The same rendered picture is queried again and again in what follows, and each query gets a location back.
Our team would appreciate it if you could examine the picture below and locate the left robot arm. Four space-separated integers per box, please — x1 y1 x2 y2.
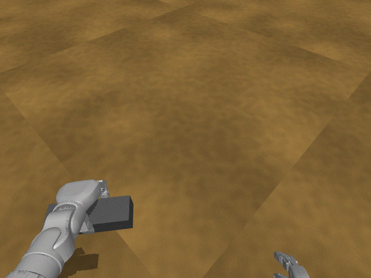
5 200 86 278

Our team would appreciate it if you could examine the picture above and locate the left robot hand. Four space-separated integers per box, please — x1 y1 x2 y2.
56 180 110 234

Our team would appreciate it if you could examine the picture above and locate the right robot hand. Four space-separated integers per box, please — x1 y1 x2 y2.
273 251 310 278

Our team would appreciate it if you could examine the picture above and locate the carton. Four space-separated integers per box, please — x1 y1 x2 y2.
42 195 133 235

